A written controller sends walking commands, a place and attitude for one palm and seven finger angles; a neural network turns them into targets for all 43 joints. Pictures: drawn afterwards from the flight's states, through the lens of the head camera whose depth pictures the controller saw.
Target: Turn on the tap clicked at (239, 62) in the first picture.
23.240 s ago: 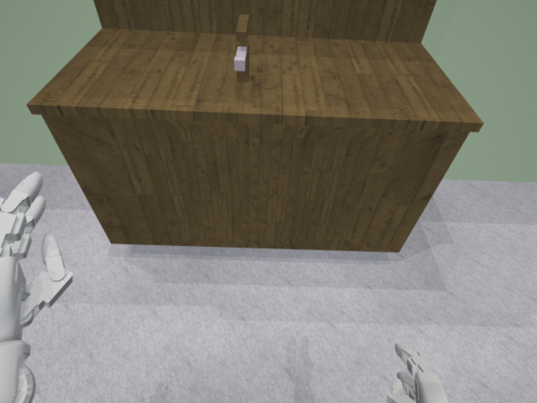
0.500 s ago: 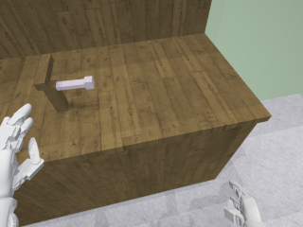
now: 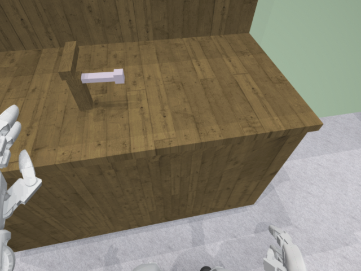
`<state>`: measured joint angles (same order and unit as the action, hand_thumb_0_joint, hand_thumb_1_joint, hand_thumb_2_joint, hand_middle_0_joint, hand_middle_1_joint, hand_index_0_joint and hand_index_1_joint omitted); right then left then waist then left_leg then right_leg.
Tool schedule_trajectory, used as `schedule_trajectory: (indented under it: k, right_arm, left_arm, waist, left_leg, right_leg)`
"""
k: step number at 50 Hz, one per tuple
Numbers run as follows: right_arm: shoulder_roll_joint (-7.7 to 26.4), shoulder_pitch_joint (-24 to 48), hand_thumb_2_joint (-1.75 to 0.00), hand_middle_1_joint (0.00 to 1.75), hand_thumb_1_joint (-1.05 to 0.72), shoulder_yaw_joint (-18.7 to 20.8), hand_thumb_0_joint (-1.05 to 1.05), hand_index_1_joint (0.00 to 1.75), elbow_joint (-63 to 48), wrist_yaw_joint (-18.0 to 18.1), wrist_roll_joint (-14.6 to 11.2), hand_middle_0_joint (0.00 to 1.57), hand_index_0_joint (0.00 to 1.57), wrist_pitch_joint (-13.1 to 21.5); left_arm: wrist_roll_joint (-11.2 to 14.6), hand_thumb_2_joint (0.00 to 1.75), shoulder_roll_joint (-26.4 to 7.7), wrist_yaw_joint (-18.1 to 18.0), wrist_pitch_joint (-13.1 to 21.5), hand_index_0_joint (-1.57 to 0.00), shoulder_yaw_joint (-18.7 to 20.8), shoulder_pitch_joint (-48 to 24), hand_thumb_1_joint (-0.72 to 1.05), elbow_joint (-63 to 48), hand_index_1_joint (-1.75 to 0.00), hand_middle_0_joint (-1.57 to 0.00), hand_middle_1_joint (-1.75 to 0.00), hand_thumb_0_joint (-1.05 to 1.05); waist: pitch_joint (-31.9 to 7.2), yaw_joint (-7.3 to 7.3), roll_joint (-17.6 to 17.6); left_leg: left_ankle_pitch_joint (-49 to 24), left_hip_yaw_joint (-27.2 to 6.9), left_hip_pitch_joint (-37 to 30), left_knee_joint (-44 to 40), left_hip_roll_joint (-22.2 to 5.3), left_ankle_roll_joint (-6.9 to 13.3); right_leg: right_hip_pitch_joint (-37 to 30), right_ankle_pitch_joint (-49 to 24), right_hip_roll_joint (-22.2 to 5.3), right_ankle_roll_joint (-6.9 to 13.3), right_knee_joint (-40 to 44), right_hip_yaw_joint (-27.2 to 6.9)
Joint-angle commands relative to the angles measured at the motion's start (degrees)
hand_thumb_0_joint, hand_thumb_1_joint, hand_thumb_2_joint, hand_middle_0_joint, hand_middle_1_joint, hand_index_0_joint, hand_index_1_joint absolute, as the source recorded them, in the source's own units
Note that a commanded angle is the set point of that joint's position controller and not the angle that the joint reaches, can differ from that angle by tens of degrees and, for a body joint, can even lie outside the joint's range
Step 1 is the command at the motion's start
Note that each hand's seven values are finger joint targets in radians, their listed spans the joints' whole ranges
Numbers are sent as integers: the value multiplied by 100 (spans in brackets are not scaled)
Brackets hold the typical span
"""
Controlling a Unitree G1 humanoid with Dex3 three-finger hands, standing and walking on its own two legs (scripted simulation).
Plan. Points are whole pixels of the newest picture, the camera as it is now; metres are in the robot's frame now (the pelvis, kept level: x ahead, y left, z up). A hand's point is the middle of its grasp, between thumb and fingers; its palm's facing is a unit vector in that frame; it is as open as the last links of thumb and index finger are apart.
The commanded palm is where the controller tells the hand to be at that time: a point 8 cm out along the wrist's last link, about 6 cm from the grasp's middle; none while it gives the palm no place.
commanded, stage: step back with the hand held close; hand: left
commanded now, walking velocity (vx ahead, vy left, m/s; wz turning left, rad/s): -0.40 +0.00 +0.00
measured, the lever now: (119, 76) +0.57 +0.21 +0.11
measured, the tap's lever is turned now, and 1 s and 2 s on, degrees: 86 86 86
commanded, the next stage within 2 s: stop stepping back and stand still in 0.68 s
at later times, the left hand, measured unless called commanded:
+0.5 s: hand (65, 216) +0.17 +0.17 +0.18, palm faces +0.26 -0.88 -0.41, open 7.4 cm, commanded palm +0.11 +0.24 +0.19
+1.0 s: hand out of the picture +0.01 +0.14 +0.17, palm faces +0.35 -0.84 -0.42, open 7.4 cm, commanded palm -0.04 +0.19 +0.19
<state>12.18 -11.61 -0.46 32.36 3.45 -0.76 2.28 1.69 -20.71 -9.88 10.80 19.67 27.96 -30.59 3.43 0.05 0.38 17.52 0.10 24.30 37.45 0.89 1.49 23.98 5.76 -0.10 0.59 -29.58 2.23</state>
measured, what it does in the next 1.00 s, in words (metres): walks backwards: right foot, then left foot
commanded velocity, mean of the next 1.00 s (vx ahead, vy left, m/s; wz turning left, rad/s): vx -0.23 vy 0.04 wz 0.01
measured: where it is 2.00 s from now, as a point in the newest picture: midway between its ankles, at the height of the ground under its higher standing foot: outside the picture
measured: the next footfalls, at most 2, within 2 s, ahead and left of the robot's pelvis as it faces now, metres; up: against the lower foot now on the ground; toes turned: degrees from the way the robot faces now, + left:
right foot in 0.34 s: -0.06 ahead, -0.13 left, +0.00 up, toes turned +0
left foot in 0.58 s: -0.05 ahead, +0.07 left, +0.00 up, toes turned +1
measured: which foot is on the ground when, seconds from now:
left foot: down 0.00-0.40, up 0.42-0.56, down 0.58-0.88, up 0.90-1.00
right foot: down 0.00-0.10, up 0.12-0.32, down 0.34-0.62, up 0.64-0.86, down 0.88-1.00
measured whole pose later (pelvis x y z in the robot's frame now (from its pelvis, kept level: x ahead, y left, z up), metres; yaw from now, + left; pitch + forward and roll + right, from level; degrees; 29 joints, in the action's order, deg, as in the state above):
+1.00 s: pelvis -0.21 -0.09 +0.01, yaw -2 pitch -1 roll +2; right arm 11.6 -12.1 0.2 36.2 3.2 -1.0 3.4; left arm 2.8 -20.2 -8.5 6.3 18.1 29.5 -28.1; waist 1.4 -0.1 -0.5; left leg 19.6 0.5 27.6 55.1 0.1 -1.1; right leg 19.3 9.0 -0.2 2.1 -28.6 0.0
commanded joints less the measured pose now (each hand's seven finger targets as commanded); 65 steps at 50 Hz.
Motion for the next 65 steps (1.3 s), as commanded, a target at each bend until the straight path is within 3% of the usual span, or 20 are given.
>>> schedule_trajectory:
  k: [1, 5, 7, 10, 14, 18, 21, 27, 30, 32, 39, 42, 43, 45, 51, 56, 57, 59, 61, 65]
  right_arm:
    - [680, 479, -90, 30, -90, 269, 0, 30, -821, 46, 48, 20, 20, 324]
    - [783, 599, -90, 30, -90, 328, 0, 30, -928, 103, 72, 20, 20, 391]
    - [716, 506, -90, 30, -90, 414, 0, 30, -843, 84, 117, 20, 20, 486]
    - [609, 462, -90, 30, -90, 424, 0, 30, -670, 46, 138, 20, 20, 601]
    - [579, 538, -90, 30, -90, 250, 0, 30, -379, -2, 155, 20, 20, 609]
    - [512, 741, -90, 30, -90, 245, 0, 30, -415, 30, 124, 20, 20, 459]
    - [485, 950, -90, 30, -90, 395, 0, 30, -824, 91, -119, 20, 20, 399]
    - [379, 790, -90, 30, -90, 215, 0, 30, -869, 158, -4, 20, 20, 61]
    - [665, 611, -90, 30, -90, 421, 0, 30, -909, 132, -106, 20, 20, 104]
    - [608, 499, -90, 30, -90, 411, 0, 30, -864, 38, -13, 20, 20, 298]
    - [746, 561, -90, 30, -90, 438, 0, 30, -733, 6, 35, 20, 20, 618]
    - [783, 638, -90, 30, -90, 408, 0, 30, -882, 11, -40, 20, 20, 589]
    - [737, 577, -90, 30, -90, 413, 0, 30, -911, 19, -31, 20, 20, 538]
    - [568, 673, -90, 30, -90, 343, 0, 30, -844, 42, -32, 20, 20, 498]
    - [573, 536, -90, 30, -90, 299, 0, 30, -513, 81, 12, 20, 20, 399]
    - [609, 319, -90, 30, -90, 287, 0, 30, -545, 124, 34, 20, 20, 610]
    - [681, 249, -90, 30, -90, 287, 0, 30, -571, 127, 58, 20, 20, 642]
    - [858, 239, -90, 30, -90, 336, 0, 30, -714, 112, 53, 20, 20, 755]
    - [736, 271, -90, 30, -90, 438, 0, 30, -491, 60, 8, 20, 20, 900]
    - [754, 215, -90, 30, -90, 326, 0, 30, -341, 67, 5, 20, 20, 886]
  left_arm:
    - [10, 90, -1060, -161, 354, -20, 638, -254, 90, -1437, -30, -20, -30, 0]
    - [-93, 90, -1072, -173, 448, -20, 894, -166, 90, -1729, -30, -20, -30, 0]
    - [-186, 90, -1114, -155, 473, -20, 1016, -259, 90, -1589, -30, -20, -30, 0]
    - [-32, 90, -898, -93, 406, -20, 818, -89, 90, -1398, -30, -20, -30, 0]
    - [86, 90, -484, 10, 223, -20, 274, -126, 90, -1005, -30, -20, -30, 0]
    - [5, 90, -1061, 107, 309, -20, 432, -724, 90, -1352, -30, -20, -30, 0]
    - [84, 90, -1276, 169, 363, -20, 754, -271, 90, -1306, -30, -20, -30, 0]
    - [182, 90, -1046, 153, 331, -20, 784, 269, 90, -1188, -30, -20, -30, 0]
    - [179, 90, -1076, 98, 272, -20, 701, 165, 90, -1380, -30, -20, -30, 0]
    - [164, 90, -1010, 78, 240, -20, 651, 363, 90, -1422, -30, -20, -30, 0]
    - [138, 90, -952, -14, -64, -20, 541, 177, 90, -1622, -30, -20, -30, 0]
    - [112, 90, -956, -46, -122, -20, 641, 347, 90, -1106, -30, -20, -30, 0]
    - [75, 90, -1125, -51, -125, -20, 714, 334, 90, -1086, -30, -20, -30, 0]
    - [114, 90, -1260, -34, -139, -20, 721, -74, 90, -1054, -30, -20, -30, 0]
    - [86, 90, -1054, 37, -61, -20, 523, -542, 90, -388, -30, -20, -30, 0]
    - [88, 90, -1093, -89, 15, -20, 576, -361, 90, -921, -30, -20, -30, 0]
    - [99, 90, -1079, -107, 42, -20, 593, -325, 90, -1075, -30, -20, -30, 0]
    - [38, 90, -1085, -102, 129, -20, 644, -480, 90, -1472, -30, -20, -30, 0]
    - [-88, 90, -1388, -52, 174, -20, 1103, -281, 90, -975, -30, -20, -30, 0]
    - [56, 90, -740, 20, 101, -20, 564, -195, 90, -120, -30, -20, -30, 0]
  waist:
    - [-841, 74, -180]
    - [-996, -6, 1541]
    - [-939, -7, 1437]
    - [-1048, -85, 754]
    - [-1139, -77, 1238]
    - [-1537, -98, -248]
    - [-1506, -285, -1621]
    - [-1485, 67, -160]
    - [-1876, 8, 741]
    - [-1847, -47, 1206]
    - [-1296, -81, 1006]
    - [-972, -122, 680]
    - [-885, -39, 0]
    - [-459, -6, -1409]
    - [-688, 234, -966]
    - [-960, 152, -820]
    - [-988, 202, -194]
    - [-494, 199, 2459]
    - [-575, 63, 1145]
    - [212, 49, 917]
  left_leg:
    - [926, -766, -353, -451, -477, 95]
    - [1905, -1959, 1410, -2587, -1520, 509]
    - [2194, -2147, 1793, -3034, -1951, 733]
    - [-397, -1676, -491, -2191, -1677, 579]
    - [-2189, -1372, -1656, -1797, -1507, 377]
    - [-2245, -159, -1604, -397, -706, -154]
    - [576, 116, -4, 1310, 16, -223]
    - [-912, 156, -336, -921, -243, -265]
    - [-5924, -716, -2720, -1250, -1551, 133]
    - [-6398, -1077, -2975, -1284, -1918, 444]
    - [-3538, -754, -1525, -1888, -1679, 424]
    - [544, -323, -284, -1573, -1069, 160]
    - [1244, -38, -118, -975, -586, -27]
    - [933, -123, 5, 1842, -51, -207]
    - [298, 210, -685, 1761, -176, -147]
    - [1232, 606, -1418, -907, -93, 220]
    - [1346, 484, -1486, -1589, -130, 314]
    - [2338, -1935, -1531, -3017, -1712, 962]
    - [1076, -1491, -1011, -2663, -1805, 1141]
    - [1456, -823, -158, -2327, -1400, 677]
  right_leg:
    - [97, 1703, -1044, 351, 849, -1090]
    - [-1624, 1067, 129, -154, -1510, -309]
    - [-1731, 1518, 316, -215, -2832, -481]
    - [-244, 2052, 168, -143, -1811, -446]
    - [-293, 1523, 162, -101, 255, -481]
    - [-959, -2345, -651, 82, 1295, -922]
    - [-1692, -4897, -1468, 208, 710, -1039]
    - [-2178, -4641, -1177, 368, -72, -1095]
    - [-321, 154, -187, -159, -725, -625]
    - [438, 2109, 55, -101, -1209, -642]
    - [-542, 1279, 12, -185, -842, -348]
    - [-1559, 820, -80, -165, 487, -189]
    - [-1454, 1141, -387, -14, 1110, -585]
    - [95, 2601, -2104, 772, 2360, -2969]
    - [434, 3168, -1469, 367, 1924, -1279]
    - [-269, 3525, -1410, 393, 1463, -1190]
    - [-445, 3270, -1059, 302, 751, -903]
    - [729, 2381, 260, -168, -2571, 494]
    - [995, 1869, -45, -138, -3912, -205]
    - [-361, 1830, -177, -69, -1043, 150]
